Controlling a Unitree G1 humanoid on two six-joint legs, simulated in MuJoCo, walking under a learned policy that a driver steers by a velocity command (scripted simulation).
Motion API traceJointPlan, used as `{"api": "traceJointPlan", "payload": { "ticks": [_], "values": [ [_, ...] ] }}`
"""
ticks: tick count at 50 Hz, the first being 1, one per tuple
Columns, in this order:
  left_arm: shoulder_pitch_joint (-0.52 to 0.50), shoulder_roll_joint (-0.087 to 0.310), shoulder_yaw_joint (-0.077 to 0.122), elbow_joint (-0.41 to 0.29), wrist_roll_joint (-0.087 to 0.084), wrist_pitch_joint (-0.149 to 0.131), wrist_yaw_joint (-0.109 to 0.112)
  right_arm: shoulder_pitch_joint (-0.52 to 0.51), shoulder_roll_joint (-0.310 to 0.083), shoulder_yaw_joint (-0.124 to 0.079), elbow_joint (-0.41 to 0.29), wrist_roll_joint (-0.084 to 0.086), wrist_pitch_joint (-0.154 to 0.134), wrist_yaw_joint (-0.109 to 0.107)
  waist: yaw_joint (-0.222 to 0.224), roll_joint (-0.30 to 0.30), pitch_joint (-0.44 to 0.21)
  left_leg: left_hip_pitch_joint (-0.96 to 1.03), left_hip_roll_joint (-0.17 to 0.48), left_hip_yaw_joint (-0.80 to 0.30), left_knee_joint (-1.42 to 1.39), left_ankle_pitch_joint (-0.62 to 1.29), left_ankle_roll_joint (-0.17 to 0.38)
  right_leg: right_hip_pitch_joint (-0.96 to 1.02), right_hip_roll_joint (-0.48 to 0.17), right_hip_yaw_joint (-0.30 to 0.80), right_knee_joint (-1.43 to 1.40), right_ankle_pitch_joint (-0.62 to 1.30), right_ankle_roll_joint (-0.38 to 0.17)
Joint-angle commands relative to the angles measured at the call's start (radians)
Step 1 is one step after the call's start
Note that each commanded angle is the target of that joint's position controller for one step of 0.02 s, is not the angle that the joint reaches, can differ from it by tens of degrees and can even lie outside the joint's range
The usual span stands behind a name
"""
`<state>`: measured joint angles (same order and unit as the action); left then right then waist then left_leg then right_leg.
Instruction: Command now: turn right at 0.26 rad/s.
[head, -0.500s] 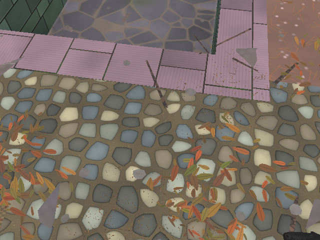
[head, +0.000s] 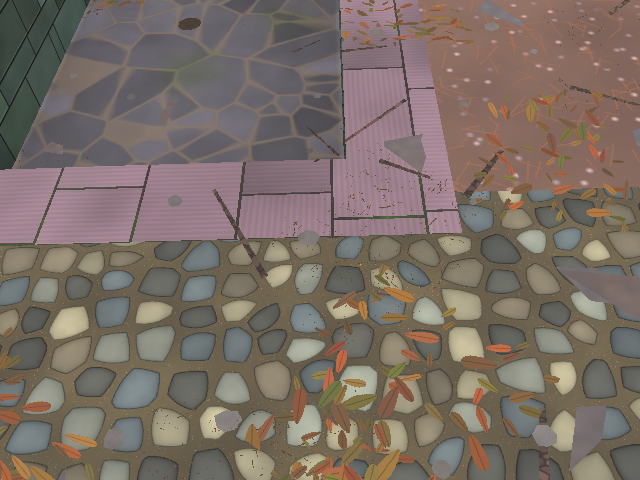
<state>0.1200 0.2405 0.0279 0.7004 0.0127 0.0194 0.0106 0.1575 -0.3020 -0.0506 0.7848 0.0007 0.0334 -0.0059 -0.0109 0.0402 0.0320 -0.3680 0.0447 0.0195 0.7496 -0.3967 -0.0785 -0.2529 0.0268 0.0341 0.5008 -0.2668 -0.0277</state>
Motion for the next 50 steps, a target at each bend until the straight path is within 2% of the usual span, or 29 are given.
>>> {"api": "traceJointPlan", "payload": {
  "ticks": [1, 2, 3, 4, 5, 6, 7, 9, 11, 16, 23, 25, 26, 27, 28, 29, 30, 31, 32, 33, 34, 37, 39, 42, 44, 46, 47, 49, 50],
  "values": [
    [-0.021, 0.204, 0.057, -0.04, -0.02, -0.003, 0.004, -0.042, -0.076, -0.013, -0.079, 0.006, -0.014, -0.003, 0.008, -0.192, -0.088, 0.052, -0.041, 0.017, -0.193, 0.075, 0.019, 0.105, -0.221, 0.236, -0.057, 0.549, -0.198],
    [-0.025, 0.222, 0.064, -0.04, -0.033, 0.001, 0.007, -0.018, -0.088, -0.016, -0.073, 0.001, -0.017, -0.006, -0.01, -0.183, -0.081, 0.099, -0.055, 0.018, -0.292, 0.178, 0.037, 0.088, -0.207, 0.265, -0.049, 0.496, -0.181],
    [-0.02, 0.224, 0.067, -0.046, -0.035, 0.0, 0.012, 0.014, -0.124, -0.025, -0.07, -0.009, -0.021, -0.011, -0.016, -0.149, -0.098, 0.186, -0.017, -0.021, -0.318, 0.328, 0.061, 0.037, -0.182, 0.283, -0.027, 0.414, -0.146],
    [-0.031, 0.179, 0.056, -0.064, -0.026, -0.004, 0.015, 0.097, -0.17, -0.038, -0.064, -0.019, -0.021, -0.017, -0.038, -0.036, -0.173, 0.348, 0.088, -0.101, -0.301, 0.381, 0.113, -0.091, -0.11, 0.234, 0.064, 0.12, -0.098],
    [-0.019, 0.126, 0.05, -0.074, -0.042, -0.007, 0.014, 0.174, -0.221, -0.061, -0.024, -0.013, -0.016, -0.015, -0.057, 0.184, -0.155, 0.427, 0.231, -0.239, -0.398, 0.035, 0.23, -0.315, 0.034, 0.035, 0.221, -0.257, -0.033],
    [-0.104, 0.168, 0.057, -0.108, -0.045, -0.018, 0.006, 0.229, -0.216, -0.067, -0.016, -0.007, -0.028, -0.018, -0.127, 0.232, -0.084, 0.434, 0.394, -0.499, -0.575, -0.344, 0.334, -0.497, 0.001, -0.004, 0.457, -0.341, -0.009],
    [-0.13, 0.19, 0.073, -0.122, -0.05, -0.027, -0.002, 0.18, -0.184, -0.055, -0.028, -0.012, -0.047, -0.029, -0.1, 0.172, -0.017, 0.401, 0.409, -0.535, -0.612, -0.454, 0.319, -0.589, -0.062, 0.043, 0.601, -0.284, -0.014],
    [-0.061, 0.173, 0.082, -0.091, -0.047, -0.026, -0.011, 0.074, -0.136, -0.045, -0.055, 0.007, -0.08, -0.041, -0.042, 0.128, 0.031, 0.392, 0.343, -0.374, -0.62, -0.362, 0.236, -0.64, -0.107, 0.056, 0.665, -0.158, 0.003],
    [-0.044, 0.145, 0.08, -0.085, -0.039, -0.03, -0.016, 0.074, -0.12, -0.042, -0.054, 0.002, -0.098, -0.043, -0.041, 0.106, 0.032, 0.373, 0.296, -0.218, -0.636, -0.237, 0.192, -0.622, -0.128, 0.021, 0.698, -0.056, 0.025],
    [-0.061, 0.099, 0.063, -0.125, -0.044, -0.027, -0.032, 0.123, -0.145, -0.058, -0.045, -0.014, -0.109, -0.03, -0.051, 0.076, 0.049, 0.363, 0.286, 0.003, -0.662, -0.071, 0.198, -0.624, -0.171, -0.019, 0.622, 0.065, 0.059],
    [-0.078, 0.095, 0.042, -0.162, -0.055, -0.025, -0.063, 0.122, -0.201, -0.085, -0.026, 0.004, -0.095, 0.001, -0.018, 0.042, 0.132, 0.427, 0.306, 0.22, -0.68, 0.082, 0.179, -0.55, -0.205, -0.1, 0.421, 0.049, -0.036],
    [-0.004, 0.131, 0.056, -0.144, -0.063, -0.024, -0.061, 0.088, -0.229, -0.093, -0.031, 0.009, -0.085, 0.01, 0.038, 0.058, 0.09, 0.408, 0.281, 0.291, -0.564, 0.468, 0.17, -0.356, -0.132, -0.192, 0.39, -0.027, -0.082],
    [0.114, 0.173, 0.08, -0.117, -0.073, -0.022, -0.055, 0.077, -0.246, -0.096, -0.032, 0.016, -0.077, 0.013, 0.109, 0.076, 0.012, 0.396, 0.272, 0.319, -0.379, 0.799, 0.165, -0.184, -0.058, -0.246, 0.396, -0.075, -0.107],
    [0.313, 0.236, 0.119, -0.065, -0.085, -0.024, -0.05, 0.035, -0.253, -0.094, -0.042, 0.028, -0.07, 0.017, 0.232, 0.055, -0.102, 0.307, 0.24, 0.348, -0.091, 1.043, 0.141, 0.117, 0.03, -0.286, 0.316, -0.021, -0.15],
    [0.546, 0.337, 0.167, 0.027, -0.083, -0.016, -0.038, 0.021, -0.179, -0.066, -0.07, 0.008, -0.083, 0.007, 0.314, -0.088, -0.143, 0.004, 0.184, 0.297, 0.327, 0.674, 0.081, 0.464, 0.053, -0.154, 0.244, -0.001, -0.188],
    [0.43, 0.459, 0.17, 0.009, -0.069, -0.023, -0.034, 0.106, 0.031, -0.009, -0.146, -0.018, -0.116, 0.009, 0.095, -0.494, -0.156, -0.398, -0.02, 0.149, 0.726, -0.2, 0.02, 0.577, -0.155, 0.482, -0.028, -0.361, -0.323],
    [0.392, 0.391, 0.14, -0.07, -0.051, -0.063, -0.049, 0.021, -0.085, -0.015, -0.193, 0.025, -0.166, 0.002, 0.122, -0.337, -0.314, -0.466, -0.047, -0.117, 0.823, -0.192, 0.045, 0.586, -0.306, 0.893, -0.294, -0.513, -0.379],
    [0.368, 0.32, 0.119, -0.071, -0.036, -0.092, -0.062, -0.116, -0.168, -0.036, -0.222, 0.07, -0.19, -0.005, 0.139, -0.177, -0.162, -0.553, -0.032, -0.109, 0.797, -0.068, 0.073, 0.512, -0.342, 0.857, -0.342, -0.307, -0.325],
    [0.326, 0.305, 0.111, -0.068, -0.025, -0.106, -0.063, -0.115, -0.135, -0.026, -0.218, 0.053, -0.203, -0.012, 0.084, -0.106, -0.088, -0.529, 0.004, -0.115, 0.714, -0.001, 0.092, 0.381, -0.327, 0.739, -0.282, -0.069, -0.312],
    [0.244, 0.272, 0.102, -0.079, -0.024, -0.107, -0.061, -0.079, -0.121, -0.026, -0.193, 0.013, -0.201, -0.018, 0.025, -0.059, -0.067, -0.421, 0.045, -0.131, 0.631, 0.047, 0.089, 0.229, -0.273, 0.589, -0.218, 0.121, -0.284],
    [0.177, 0.251, 0.095, -0.107, -0.014, -0.104, -0.052, -0.023, -0.136, -0.036, -0.174, 0.002, -0.184, -0.011, -0.027, -0.08, -0.075, -0.317, 0.072, -0.147, 0.574, 0.087, 0.081, 0.128, -0.234, 0.473, -0.193, 0.265, -0.266],
    [0.132, 0.228, 0.089, -0.124, -0.03, -0.092, -0.01, -0.06, -0.125, -0.038, -0.168, -0.021, -0.129, 0.005, -0.044, -0.057, -0.039, -0.218, 0.046, -0.078, 0.371, 0.166, 0.039, -0.009, -0.134, 0.268, -0.21, 0.594, -0.228],
    [0.175, 0.229, 0.093, -0.101, -0.035, -0.075, 0.02, -0.145, -0.072, -0.023, -0.193, -0.034, -0.118, 0.005, -0.022, -0.053, -0.032, -0.215, -0.032, -0.027, 0.22, 0.274, 0.021, -0.029, -0.066, 0.192, -0.159, 0.765, -0.183],
    [0.235, 0.206, 0.094, -0.075, -0.047, -0.029, 0.054, -0.267, -0.02, -0.005, -0.226, -0.019, -0.123, 0.021, 0.036, -0.098, -0.07, -0.152, -0.137, -0.002, -0.087, 0.452, 0.021, -0.017, -0.003, 0.192, -0.096, 0.697, -0.076],
    [0.265, 0.223, 0.104, -0.056, -0.048, -0.008, 0.07, -0.342, -0.028, -0.011, -0.253, -0.006, -0.129, 0.036, 0.064, -0.146, -0.082, -0.116, -0.176, -0.015, -0.215, 0.522, 0.032, 0.021, -0.004, 0.263, -0.088, 0.613, -0.024],
    [0.24, 0.216, 0.109, -0.061, -0.043, -0.001, 0.08, -0.341, -0.065, -0.025, -0.253, -0.002, -0.137, 0.042, 0.056, -0.152, -0.074, -0.087, -0.172, -0.06, -0.287, 0.543, 0.04, 0.06, -0.013, 0.339, -0.037, 0.541, -0.008],
    [0.207, 0.21, 0.109, -0.075, -0.041, -0.002, 0.083, -0.311, -0.089, -0.035, -0.246, -0.002, -0.141, 0.039, 0.039, -0.158, -0.079, -0.058, -0.158, -0.083, -0.31, 0.542, 0.044, 0.075, -0.02, 0.371, 0.01, 0.532, -0.004],
    [0.132, 0.193, 0.102, -0.109, -0.038, -0.011, 0.071, -0.131, -0.126, -0.056, -0.205, -0.015, -0.148, 0.017, -0.036, -0.185, -0.172, 0.138, -0.125, -0.086, -0.376, 0.601, 0.061, 0.108, 0.028, 0.374, 0.206, 0.575, 0.015],
    [0.121, 0.142, 0.08, -0.127, -0.032, -0.012, 0.053, 0.015, -0.131, -0.056, -0.184, -0.026, -0.147, 0.005, -0.095, -0.128, -0.311, 0.41, 0.014, -0.176, -0.365, 0.729, 0.127, 0.039, 0.073, 0.323, 0.461, 0.318, 0.037]
  ]
}}
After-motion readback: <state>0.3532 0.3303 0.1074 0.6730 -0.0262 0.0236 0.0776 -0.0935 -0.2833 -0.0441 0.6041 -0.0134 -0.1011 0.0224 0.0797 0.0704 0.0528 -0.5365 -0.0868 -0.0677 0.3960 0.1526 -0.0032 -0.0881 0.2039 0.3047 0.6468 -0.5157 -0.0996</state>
